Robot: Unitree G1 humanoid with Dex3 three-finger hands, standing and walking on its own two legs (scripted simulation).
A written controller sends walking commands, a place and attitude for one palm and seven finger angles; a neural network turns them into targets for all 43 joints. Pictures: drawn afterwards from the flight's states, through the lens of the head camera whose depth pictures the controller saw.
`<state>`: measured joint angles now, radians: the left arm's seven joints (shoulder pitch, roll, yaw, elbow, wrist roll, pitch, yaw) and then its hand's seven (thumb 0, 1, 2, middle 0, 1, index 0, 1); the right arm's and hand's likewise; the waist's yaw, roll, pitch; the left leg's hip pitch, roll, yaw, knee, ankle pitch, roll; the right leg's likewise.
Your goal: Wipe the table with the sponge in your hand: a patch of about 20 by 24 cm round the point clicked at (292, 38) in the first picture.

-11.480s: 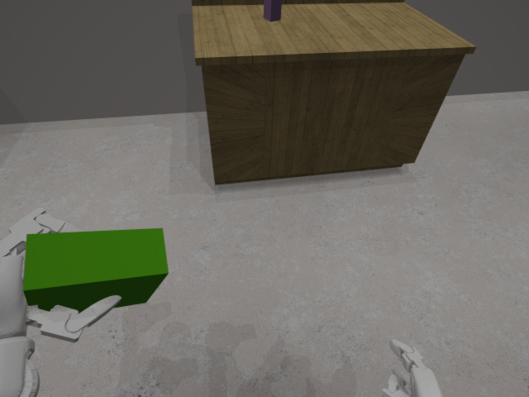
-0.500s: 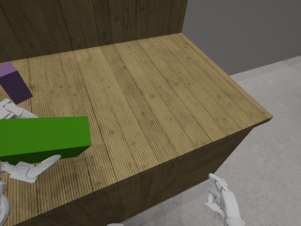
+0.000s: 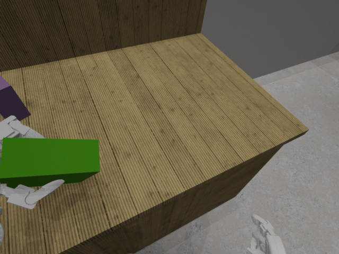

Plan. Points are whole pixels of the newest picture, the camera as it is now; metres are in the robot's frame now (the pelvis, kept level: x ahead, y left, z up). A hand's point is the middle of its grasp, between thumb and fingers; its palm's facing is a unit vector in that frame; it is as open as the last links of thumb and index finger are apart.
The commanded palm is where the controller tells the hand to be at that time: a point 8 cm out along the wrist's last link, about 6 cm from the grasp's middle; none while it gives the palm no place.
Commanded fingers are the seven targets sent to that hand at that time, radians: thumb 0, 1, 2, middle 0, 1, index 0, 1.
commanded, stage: come to a stop and stand still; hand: left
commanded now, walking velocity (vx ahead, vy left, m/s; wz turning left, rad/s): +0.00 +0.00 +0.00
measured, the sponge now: (64, 164) +0.24 +0.22 +0.13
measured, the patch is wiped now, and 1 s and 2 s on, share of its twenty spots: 0.00 0.00 0.00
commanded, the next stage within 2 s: look again from close up in 0.46 s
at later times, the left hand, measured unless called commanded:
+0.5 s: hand (32, 156) +0.24 +0.26 +0.15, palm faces +0.39 -0.84 -0.38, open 9.8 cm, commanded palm +0.18 +0.29 +0.18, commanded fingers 0.00 0.10 1.30 -1.20 -1.60 -1.20 -1.60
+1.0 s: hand (32, 160) +0.23 +0.26 +0.15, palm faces +0.38 -0.83 -0.40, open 9.8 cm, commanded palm +0.17 +0.29 +0.18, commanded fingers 0.00 0.10 1.30 -1.20 -1.60 -1.20 -1.60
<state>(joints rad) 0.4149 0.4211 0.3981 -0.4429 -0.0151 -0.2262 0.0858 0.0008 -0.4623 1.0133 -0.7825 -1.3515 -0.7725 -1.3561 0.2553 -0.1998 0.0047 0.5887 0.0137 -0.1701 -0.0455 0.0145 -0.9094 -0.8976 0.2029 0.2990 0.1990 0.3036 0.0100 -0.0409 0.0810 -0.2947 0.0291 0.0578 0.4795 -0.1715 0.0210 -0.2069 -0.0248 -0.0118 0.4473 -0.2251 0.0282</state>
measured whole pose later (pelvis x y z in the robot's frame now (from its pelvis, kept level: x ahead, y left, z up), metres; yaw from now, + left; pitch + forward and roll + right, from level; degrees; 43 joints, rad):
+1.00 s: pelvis +0.02 +0.01 +0.00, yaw +1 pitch -1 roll -2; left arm 0.44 0.37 0.35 -0.46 -0.02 -0.18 0.10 0.00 -0.46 1.02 -0.78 -1.35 -0.77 -1.36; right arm 0.22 -0.19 0.02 0.59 0.01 -0.12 -0.05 0.01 -0.91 -0.90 0.21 0.30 0.20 0.30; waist 0.02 0.00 0.06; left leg -0.27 0.02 0.05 0.47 -0.19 0.03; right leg -0.16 -0.03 -0.02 0.38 -0.21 0.04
